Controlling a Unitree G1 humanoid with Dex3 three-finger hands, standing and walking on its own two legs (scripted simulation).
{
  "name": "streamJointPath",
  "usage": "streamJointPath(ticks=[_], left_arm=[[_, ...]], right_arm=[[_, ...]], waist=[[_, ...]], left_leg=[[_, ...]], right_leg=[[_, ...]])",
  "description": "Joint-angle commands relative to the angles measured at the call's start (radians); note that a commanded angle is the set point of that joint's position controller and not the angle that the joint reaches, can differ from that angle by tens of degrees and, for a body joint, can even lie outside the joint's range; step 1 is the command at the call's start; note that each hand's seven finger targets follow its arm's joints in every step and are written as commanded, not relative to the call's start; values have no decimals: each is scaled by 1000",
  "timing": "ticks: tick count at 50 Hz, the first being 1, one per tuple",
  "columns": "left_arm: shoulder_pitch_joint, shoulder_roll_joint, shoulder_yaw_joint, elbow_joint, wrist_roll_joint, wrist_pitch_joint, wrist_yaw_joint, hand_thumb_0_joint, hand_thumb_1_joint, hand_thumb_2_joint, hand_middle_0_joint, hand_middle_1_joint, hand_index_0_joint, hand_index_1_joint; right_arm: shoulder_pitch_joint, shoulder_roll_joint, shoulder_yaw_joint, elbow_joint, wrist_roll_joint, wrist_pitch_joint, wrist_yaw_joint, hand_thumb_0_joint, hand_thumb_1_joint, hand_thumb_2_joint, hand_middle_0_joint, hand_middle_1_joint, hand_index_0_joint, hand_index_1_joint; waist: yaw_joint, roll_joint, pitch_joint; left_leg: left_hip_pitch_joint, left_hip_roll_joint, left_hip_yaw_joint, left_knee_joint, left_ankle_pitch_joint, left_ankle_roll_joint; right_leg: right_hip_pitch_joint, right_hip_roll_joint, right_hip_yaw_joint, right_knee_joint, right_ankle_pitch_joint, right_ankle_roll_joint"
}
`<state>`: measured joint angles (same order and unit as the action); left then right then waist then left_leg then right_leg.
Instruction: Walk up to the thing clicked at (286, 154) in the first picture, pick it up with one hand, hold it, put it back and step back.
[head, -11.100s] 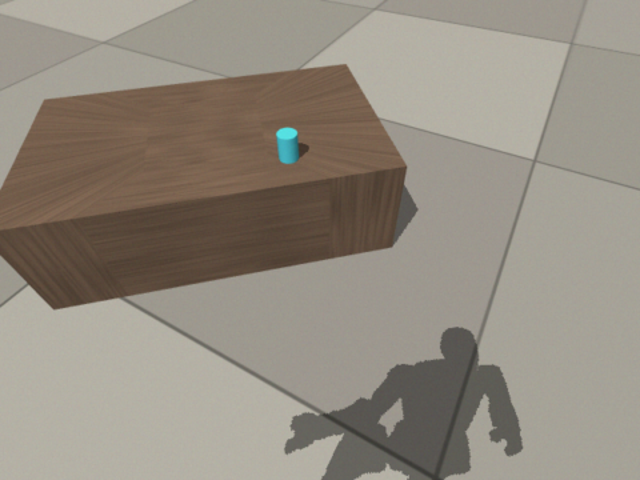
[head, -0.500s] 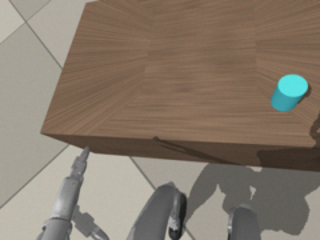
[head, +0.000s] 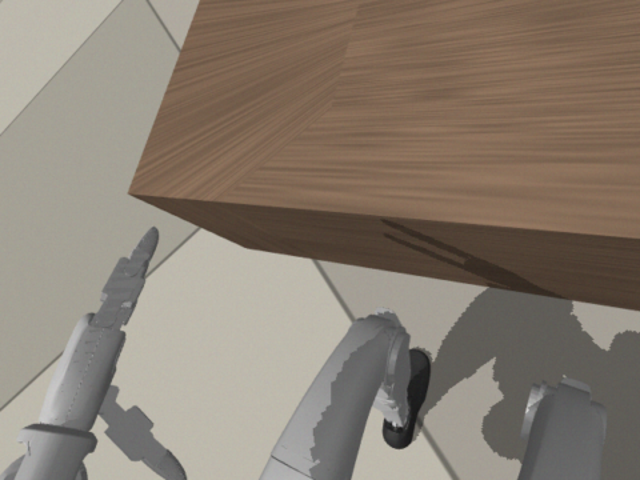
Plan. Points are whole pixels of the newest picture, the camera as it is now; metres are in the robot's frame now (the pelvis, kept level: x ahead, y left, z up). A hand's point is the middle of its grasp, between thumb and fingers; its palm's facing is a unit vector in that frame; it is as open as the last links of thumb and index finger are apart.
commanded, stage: close in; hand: right
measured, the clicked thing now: out of the picture +0.58 -0.24 -0.07
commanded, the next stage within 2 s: close in 0.32 s
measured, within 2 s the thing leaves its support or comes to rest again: leaves its support in 1.36 s
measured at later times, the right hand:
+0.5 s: hand out of the picture +0.55 -0.23 -0.06, palm faces +0.24 +0.97 +0.01, open 17.2 cm
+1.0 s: hand out of the picture +0.56 -0.23 -0.05, palm faces +0.24 +0.97 -0.01, open 10.5 cm
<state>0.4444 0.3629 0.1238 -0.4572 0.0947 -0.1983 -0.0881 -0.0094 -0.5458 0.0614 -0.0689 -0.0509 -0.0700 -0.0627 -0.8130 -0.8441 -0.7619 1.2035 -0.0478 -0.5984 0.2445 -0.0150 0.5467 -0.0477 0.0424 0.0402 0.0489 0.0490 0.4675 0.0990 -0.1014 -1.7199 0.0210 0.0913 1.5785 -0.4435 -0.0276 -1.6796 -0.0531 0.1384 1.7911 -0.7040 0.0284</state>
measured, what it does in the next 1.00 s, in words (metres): stands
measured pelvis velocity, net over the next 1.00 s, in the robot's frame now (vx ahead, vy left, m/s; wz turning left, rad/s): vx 0.01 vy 0.00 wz -0.03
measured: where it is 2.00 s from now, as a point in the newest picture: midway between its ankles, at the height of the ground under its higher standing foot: (462, 463)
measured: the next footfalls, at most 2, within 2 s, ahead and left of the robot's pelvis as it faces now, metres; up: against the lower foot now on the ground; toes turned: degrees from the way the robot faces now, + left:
none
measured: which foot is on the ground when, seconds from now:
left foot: down 0.00-1.00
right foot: down 0.00-1.00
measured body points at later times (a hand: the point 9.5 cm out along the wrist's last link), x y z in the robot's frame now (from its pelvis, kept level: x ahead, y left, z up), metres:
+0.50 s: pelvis +0.00 +0.01 -0.01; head +0.22 -0.08 +0.38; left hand +0.19 +0.24 +0.16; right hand +0.53 -0.28 -0.06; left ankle +0.13 +0.14 -0.50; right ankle +0.04 -0.12 -0.50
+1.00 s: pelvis +0.01 +0.00 -0.01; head +0.23 -0.08 +0.38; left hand +0.20 +0.25 +0.16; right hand +0.54 -0.28 -0.04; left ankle +0.13 +0.14 -0.50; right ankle +0.04 -0.12 -0.50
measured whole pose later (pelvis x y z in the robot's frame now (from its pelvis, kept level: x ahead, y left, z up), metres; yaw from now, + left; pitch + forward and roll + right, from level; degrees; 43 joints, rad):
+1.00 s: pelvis +0.01 +0.00 -0.01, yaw -2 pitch +34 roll +5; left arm 0.52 0.39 0.22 -0.60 0.05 -0.13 -0.09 -0.01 -0.56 0.09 -0.06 -0.04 -0.05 -0.06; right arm -0.87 -0.71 -0.64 1.15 -0.10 -0.49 0.07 -0.01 0.29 -0.37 0.82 0.60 0.91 0.64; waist 0.45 0.05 -0.12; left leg -1.74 0.03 0.05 1.63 -0.48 -0.03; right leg -1.67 -0.04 0.10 1.80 -0.72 0.03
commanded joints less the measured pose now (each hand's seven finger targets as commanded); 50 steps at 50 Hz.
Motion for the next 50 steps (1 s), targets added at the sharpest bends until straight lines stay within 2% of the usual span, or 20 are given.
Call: streamJointPath(ticks=[1, 4, 5, 7, 8, 10, 12, 16, 21, 23, 25, 26, 28, 30, 35, 40, 44, 48, 49, 50], left_arm=[[108, 208, 220, -119, -17, -19, 24, 0, -537, 42, -53, -56, -56, -53], [87, 246, 264, -176, -22, -19, 25, 0, -544, 47, -52, -53, -52, -53], [75, 252, 273, -193, -23, -17, 24, 0, -550, 50, -53, -53, -51, -55], [98, 207, 220, -163, -30, -9, 23, 0, -552, 54, -50, -50, -46, -53], [87, 203, 221, -192, -36, -10, 25, 0, -560, 57, -51, -49, -46, -55], [80, 217, 216, -249, -44, -8, 31, 0, -560, 56, -51, -48, -46, -54], [73, 239, 237, -327, -46, -3, 38, 0, -552, 50, -50, -49, -47, -52], [136, 194, 199, -291, -52, 2, 38, 0, -559, 53, -51, -50, -48, -54], [138, 232, 274, -310, -48, -2, 41, 0, -611, 103, -51, -35, -24, -65], [166, 191, 250, -277, -45, -6, 33, 0, -611, 107, -49, -33, -20, -65], [170, 172, 232, -249, -46, -9, 31, 0, -591, 79, -51, -44, -37, -60], [158, 173, 231, -270, -47, -10, 31, 0, -591, 80, -49, -43, -34, -59], [151, 201, 250, -285, -45, -13, 33, 0, -583, 74, -50, -44, -37, -57], [159, 181, 226, -270, -41, -7, 31, 0, -578, 74, -49, -45, -38, -56], [168, 223, 268, -306, -41, 3, 32, 0, -581, 78, -48, -46, -37, -57], [170, 223, 294, -292, -46, 10, 22, 0, -580, 82, -41, -40, -29, -53], [179, 185, 255, -260, -55, 13, 18, 0, -582, 83, -40, -37, -27, -51], [151, 201, 252, -317, -57, 17, 25, 0, -583, 77, -44, -39, -33, -52], [158, 192, 242, -303, -57, 19, 25, 0, -579, 74, -46, -41, -35, -52], [160, 178, 230, -306, -57, 20, 25, 0, -580, 75, -45, -40, -34, -51]], right_arm=[[-328, -207, 80, -241, -14, -18, -27, 0, 484, -43, 57, 45, 51, 45], [-378, -230, 57, -338, -11, 11, -63, 0, 529, -44, 46, 49, 45, 49], [-372, -203, 67, -311, -11, 20, -72, 0, 532, -43, 46, 49, 45, 49], [-324, -139, 82, -194, -3, 35, -85, 0, 539, -36, 50, 48, 49, 48], [-343, -108, 100, -206, -2, 31, -88, 0, 520, -43, 49, 48, 48, 48], [-327, -169, 66, -186, -15, 32, -102, 0, 516, -43, 49, 48, 48, 48], [-355, -175, 88, -220, -26, 23, -108, 0, 524, -40, 49, 49, 48, 49], [-339, -140, 86, -167, -13, 9, -124, 0, 493, -59, 47, 56, 46, 56], [-367, -132, 98, -219, -25, 6, -144, 0, 437, -58, 96, 60, 92, 60], [-371, -91, 113, -221, -27, 1, -148, 0, 449, -50, 115, 62, 110, 63], [-404, -81, 127, -253, -29, -5, -144, 0, 422, -41, 275, 149, 270, 150], [-403, -112, 113, -286, -30, -7, -146, 0, 436, -41, 339, 158, 328, 159], [-422, -140, 112, -302, -39, -9, -148, 0, 458, -24, 363, 160, 353, 161], [-448, -124, 122, -291, -41, -6, -150, 0, 438, -53, 434, 210, 424, 211], [-430, -113, 121, -254, -51, 16, -162, 0, 367, -173, 666, 392, 660, 394], [-398, -78, 133, -325, -48, 38, -158, 0, 305, -309, 870, 578, 866, 579], [-365, 1, 160, -250, -35, 55, -150, 0, 207, -436, 1035, 733, 1033, 735], [-391, -79, 119, -221, -44, 51, -171, 0, 79, -584, 1129, 865, 1132, 866], [-384, -62, 122, -190, -39, 47, -168, 0, 25, -640, 1180, 921, 1183, 923], [-381, -63, 119, -200, -38, 42, -171, 0, -3, -695, 1184, 960, 1190, 961]], waist=[[-44, -691, -549], [-57, -662, -626], [-47, -619, -629], [-43, -509, -527], [-27, -465, -522], [-38, -403, -546], [-36, -406, -602], [-39, -385, -546], [-28, -466, -599], [-20, -473, -576], [-26, -500, -578], [-33, -515, -599], [-28, -532, -648], [-32, -523, -640], [-13, -529, -681], [-42, -582, -727], [-30, -493, -617], [-21, -416, -595], [-13, -405, -566], [-28, -421, -565]], left_leg=[[310, -34, -14, -92, 79, 70], [367, -29, -20, -88, 88, 63], [390, -30, -16, -89, 96, 60], [399, -29, -15, -98, 66, 57], [404, -31, -14, -102, 54, 53], [447, -27, -19, -105, 11, 47], [488, -26, -34, -109, 25, 47], [480, -32, -36, -109, 20, 46], [438, -34, -33, -85, 94, 54], [433, -34, -37, -85, 117, 52], [408, -32, -39, -74, 126, 54], [425, -29, -41, -75, 135, 53], [437, -27, -42, -62, 173, 54], [433, -27, -46, -63, 163, 55], [421, -29, -33, -59, 183, 57], [441, -28, -29, -51, 225, 61], [418, -29, -22, -58, 196, 60], [463, -28, -35, -77, 170, 53], [454, -27, -35, -77, 162, 52], [453, -29, -38, -76, 162, 54]], right_leg=[[515, -4, -40, -299, 335, 12], [489, 4, -49, -291, 276, 4], [460, 8, -49, -288, 269, -1], [332, 16, -51, -283, 213, -15], [300, 18, -49, -281, 177, -25], [250, 24, -51, -284, 120, -34], [264, 26, -59, -280, 132, -36], [218, 33, -67, -276, 125, -41], [340, 30, -75, -267, 222, -28], [326, 31, -81, -251, 241, -29], [345, 30, -81, -245, 264, -24], [358, 29, -82, -245, 276, -24], [394, 26, -77, -231, 331, -20], [367, 26, -78, -229, 318, -21], [429, 25, -67, -229, 375, -16], [484, 22, -68, -236, 456, -10], [399, 25, -64, -245, 394, -14], [322, 29, -73, -239, 306, -30], [304, 31, -73, -236, 298, -31], [304, 31, -76, -242, 297, -31]])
